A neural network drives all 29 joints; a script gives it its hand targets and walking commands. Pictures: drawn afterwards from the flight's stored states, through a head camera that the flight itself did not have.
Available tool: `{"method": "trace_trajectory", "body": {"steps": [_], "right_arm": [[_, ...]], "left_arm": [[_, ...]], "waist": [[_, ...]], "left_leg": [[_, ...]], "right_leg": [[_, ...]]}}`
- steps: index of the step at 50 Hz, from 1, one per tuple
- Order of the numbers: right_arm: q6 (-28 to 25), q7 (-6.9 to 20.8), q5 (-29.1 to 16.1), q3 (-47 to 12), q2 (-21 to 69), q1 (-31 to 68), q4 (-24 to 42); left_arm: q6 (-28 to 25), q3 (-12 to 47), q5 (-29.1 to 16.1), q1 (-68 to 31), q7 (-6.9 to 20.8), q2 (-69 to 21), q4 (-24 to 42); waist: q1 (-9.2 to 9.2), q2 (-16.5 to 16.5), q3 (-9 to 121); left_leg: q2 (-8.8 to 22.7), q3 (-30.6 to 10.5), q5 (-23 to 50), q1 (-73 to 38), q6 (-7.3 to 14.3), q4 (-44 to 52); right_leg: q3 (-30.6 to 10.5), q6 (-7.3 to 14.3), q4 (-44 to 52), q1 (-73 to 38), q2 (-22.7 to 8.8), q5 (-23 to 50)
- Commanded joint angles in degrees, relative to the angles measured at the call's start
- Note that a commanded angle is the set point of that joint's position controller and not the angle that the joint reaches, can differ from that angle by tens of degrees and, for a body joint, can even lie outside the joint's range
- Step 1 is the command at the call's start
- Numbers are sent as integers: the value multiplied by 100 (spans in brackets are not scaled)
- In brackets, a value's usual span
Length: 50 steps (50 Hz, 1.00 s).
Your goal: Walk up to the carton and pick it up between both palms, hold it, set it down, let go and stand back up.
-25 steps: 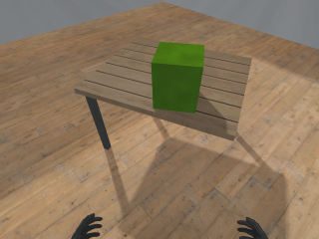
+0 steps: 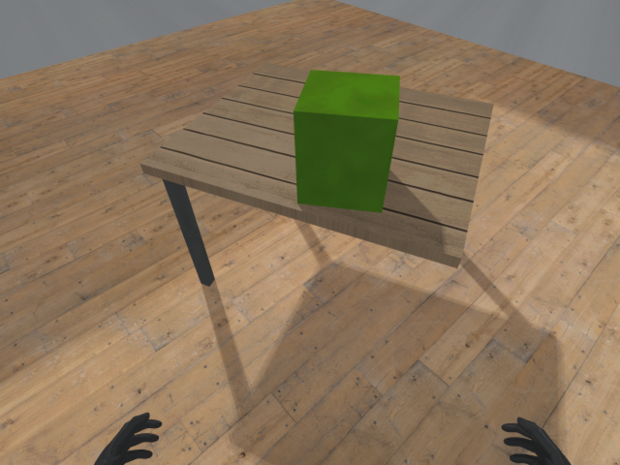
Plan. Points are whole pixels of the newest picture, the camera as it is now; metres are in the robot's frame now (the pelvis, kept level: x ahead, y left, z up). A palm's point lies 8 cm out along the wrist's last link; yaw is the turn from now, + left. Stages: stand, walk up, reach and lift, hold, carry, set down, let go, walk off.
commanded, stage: stand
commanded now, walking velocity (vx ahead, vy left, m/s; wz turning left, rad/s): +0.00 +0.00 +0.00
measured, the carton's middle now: (346, 142) +0.84 -0.04 -0.03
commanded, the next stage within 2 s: walk up in 1.74 s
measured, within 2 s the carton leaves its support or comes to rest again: neither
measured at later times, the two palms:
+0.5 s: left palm out of the picture +0.15 +0.28 -0.07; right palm out of the picture +0.15 -0.28 -0.06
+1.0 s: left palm out of the picture +0.14 +0.29 -0.07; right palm out of the picture +0.15 -0.29 -0.06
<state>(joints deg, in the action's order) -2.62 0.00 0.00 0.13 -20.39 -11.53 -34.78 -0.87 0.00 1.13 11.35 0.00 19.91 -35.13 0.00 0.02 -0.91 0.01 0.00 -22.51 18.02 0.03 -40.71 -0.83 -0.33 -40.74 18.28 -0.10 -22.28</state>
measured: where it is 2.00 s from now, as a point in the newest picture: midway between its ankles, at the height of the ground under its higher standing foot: outside the picture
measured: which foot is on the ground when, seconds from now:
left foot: down 0.00-1.00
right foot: down 0.00-1.00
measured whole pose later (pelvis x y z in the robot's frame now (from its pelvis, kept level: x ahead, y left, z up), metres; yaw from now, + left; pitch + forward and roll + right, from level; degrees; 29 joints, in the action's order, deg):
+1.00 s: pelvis +0.00 +0.00 +0.00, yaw +0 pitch +0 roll +0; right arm -2.8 0.0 0.0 0.1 -21.9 -11.5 -35.4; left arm -1.1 0.0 0.6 11.4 0.0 21.3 -38.2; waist 0.0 0.0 -0.9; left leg 0.0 0.0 -22.2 18.0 0.1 -40.7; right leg -0.8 -0.3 -40.7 18.3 -0.1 -22.0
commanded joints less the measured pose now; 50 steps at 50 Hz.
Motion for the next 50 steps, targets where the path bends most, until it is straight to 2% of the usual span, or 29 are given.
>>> {"method": "trace_trajectory", "body": {"steps": [1, 3, 4, 6, 7, 9, 10, 11, 12, 14, 15, 18, 19, 21, 27, 30, 31, 35, 36, 38, 39, 41, 43, 44, 45, 46, 47, 49, 50], "right_arm": [[-108, -84, 177, 355, -944, 422, 22], [-106, -85, 229, 396, -1183, 412, -23], [-106, -67, 157, 356, -1093, 285, 54], [-105, -61, 179, 413, -1241, 331, -55], [-77, -61, 191, 359, -1168, 279, -45], [-92, -37, 181, 367, -1253, 413, -68], [-99, -52, 129, 348, -1154, 354, -8], [-120, -74, 141, 354, -1139, 292, -94], [-108, -62, 108, 376, -1223, 200, -18], [-120, -59, 130, 356, -1171, 315, -23], [-105, -42, 121, 403, -1171, 357, 4], [-127, -33, 164, 378, -1231, 404, -45], [-120, -36, 210, 365, -1250, 317, -154], [-140, -78, 193, 359, -1174, 329, -13], [-112, -68, 90, 379, -1331, 383, -131], [-139, -55, 151, 342, -1272, 415, -54], [-127, -31, 106, 376, -1301, 470, -216], [-134, -41, 95, 282, -1172, 357, -143], [-147, -63, 144, 365, -1257, 391, -155], [-136, -56, 155, 398, -1329, 368, -144], [-144, -94, 155, 392, -1223, 282, -102], [-127, -94, 139, 311, -1308, 361, -243], [-144, -102, 99, 301, -1177, 287, -235], [-168, -106, 81, 294, -1192, 356, -231], [-159, -95, 65, 303, -1197, 450, -243], [-157, -113, 126, 336, -1161, 207, -212], [-132, -98, 135, 301, -1345, 349, -216], [-112, -72, 105, 332, -1266, 373, -218], [-119, -75, 112, 361, -1224, 347, -237]], "left_arm": [[-232, -445, -47, -310, -11, 1015, -37], [-198, -517, -2, -527, -44, 1088, 11], [-216, -473, -20, -506, -45, 1191, 77], [-231, -472, -77, -337, -45, 1074, -58], [-225, -484, 16, -483, -52, 1136, -34], [-223, -511, -27, -514, -56, 1116, -43], [-195, -501, 50, -566, -56, 1183, -13], [-198, -491, -62, -281, -33, 1198, -88], [-194, -502, 0, -458, -25, 1311, -54], [-242, -451, -62, -410, -35, 1183, -70], [-267, -470, -58, -378, -28, 1142, -111], [-242, -479, 10, -512, -16, 1034, -56], [-217, -467, -77, -474, -16, 1156, -57], [-234, -437, -75, -427, -40, 1112, -128], [-200, -472, -94, -417, -43, 1162, -162], [-210, -494, 8, -588, -23, 1322, -156], [-246, -460, -63, -443, -16, 1179, -170], [-279, -412, 44, -464, -28, 1212, -217], [-273, -432, -94, -452, -38, 1229, -246], [-243, -453, -87, -430, -42, 1239, -222], [-212, -416, -93, -395, -11, 1348, -302], [-215, -466, -34, -436, -13, 1240, -262], [-206, -438, -128, -443, -30, 1301, -219], [-222, -436, -28, -348, -22, 1259, -288], [-225, -401, -42, -421, -23, 1266, -297], [-211, -400, -60, -406, -23, 1296, -335], [-236, -409, -46, -370, -29, 1250, -302], [-199, -432, -6, -441, -31, 1411, -356], [-203, -458, -35, -495, -53, 1342, -333]], "waist": [[9, -24, 528], [129, -99, 349], [-3, -144, 479], [102, -51, 413], [-11, -95, 417], [63, -73, 473], [-104, -138, 472], [88, -31, 452], [-76, -365, 470], [52, -12, 165], [-32, -67, 621], [82, -108, 513], [119, -58, 452], [73, -281, 638], [-12, 112, 297], [76, -407, 450], [105, 47, 551], [-19, -361, 496], [-9, -71, 536], [106, -229, 539], [-29, -223, 588], [170, 72, 253], [-32, 148, 593], [8, 194, 456], [-6, 209, 296], [10, -298, 457], [105, 133, 230], [-6, -314, 456], [7, -62, 498]], "left_leg": [[542, -459, 1438, -315, 436, 539], [546, -636, 1458, -47, 530, 759], [533, -592, 1594, -155, 476, 655], [556, -522, 1397, -112, 460, 750], [478, -604, 1472, -140, 399, 717], [504, -574, 1463, -263, 437, 720], [476, -497, 1675, -428, 370, 640], [510, -608, 1637, -312, 414, 628], [582, -601, 1780, -481, 433, 718], [554, -709, 1556, 71, 515, 744], [537, -504, 1517, -318, 474, 636], [594, -628, 1522, -170, 490, 753], [498, -466, 1706, -251, 360, 758], [596, -631, 1839, -367, 443, 732], [565, -674, 1512, -78, 423, 846], [462, -558, 1440, -52, 388, 740], [522, -585, 1466, -132, 449, 768], [503, -592, 1647, -388, 445, 716], [553, -596, 2006, -483, 446, 742], [450, -664, 1927, -275, 461, 659], [516, -500, 1826, -386, 378, 617], [550, -647, 1790, -111, 432, 837], [495, -585, 2031, -303, 440, 718], [543, -621, 2078, -264, 457, 674], [548, -673, 2002, -196, 417, 802], [612, -751, 1929, -295, 412, 840], [530, -762, 1931, -12, 495, 782], [501, -547, 1676, -324, 415, 731], [448, -586, 1693, -220, 472, 620]], "right_leg": [[-651, 514, 718, -144, -494, 1369], [-659, 512, 699, -250, -496, 1362], [-595, 513, 604, -180, -480, 1547], [-703, 495, 768, -314, -528, 1382], [-647, 495, 639, -232, -452, 1373], [-584, 478, 742, -132, -454, 1359], [-629, 493, 663, -114, -418, 1399], [-580, 491, 717, -222, -423, 1497], [-579, 552, 701, -159, -488, 1618], [-612, 507, 778, -315, -559, 1494], [-632, 527, 758, -404, -546, 1699], [-703, 538, 824, -500, -521, 1576], [-593, 440, 701, -369, -473, 1719], [-567, 470, 646, -450, -478, 1892], [-652, 536, 717, -238, -442, 1235], [-545, 469, 755, -427, -455, 1588], [-597, 452, 761, -486, -485, 1687], [-634, 491, 713, -250, -477, 1814], [-686, 459, 667, -228, -427, 2046], [-655, 513, 544, -397, -435, 2087], [-683, 508, 618, -290, -472, 1812], [-551, 450, 728, -398, -459, 1742], [-441, 461, 518, -369, -335, 1693], [-648, 503, 627, -260, -392, 1719], [-583, 471, 757, -265, -412, 1788], [-491, 445, 505, -308, -389, 1648], [-544, 460, 622, -288, -425, 1825], [-568, 470, 719, -337, -474, 2035], [-683, 506, 704, -375, -548, 1841]]}}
